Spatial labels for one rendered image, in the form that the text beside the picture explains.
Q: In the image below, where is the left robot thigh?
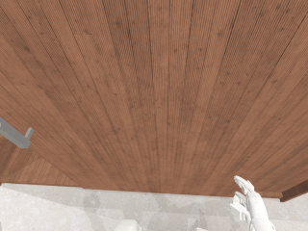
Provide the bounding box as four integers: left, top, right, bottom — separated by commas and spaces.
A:
112, 219, 142, 231

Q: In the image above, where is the robot right forearm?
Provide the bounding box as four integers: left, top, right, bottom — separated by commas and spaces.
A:
249, 218, 276, 231

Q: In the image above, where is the handle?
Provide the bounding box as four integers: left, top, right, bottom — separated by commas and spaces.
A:
0, 116, 35, 149

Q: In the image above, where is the right robot hand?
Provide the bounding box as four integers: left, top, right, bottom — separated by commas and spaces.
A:
230, 175, 269, 224

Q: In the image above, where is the wardrobe door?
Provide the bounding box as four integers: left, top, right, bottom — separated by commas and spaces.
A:
0, 0, 308, 197
251, 139, 308, 193

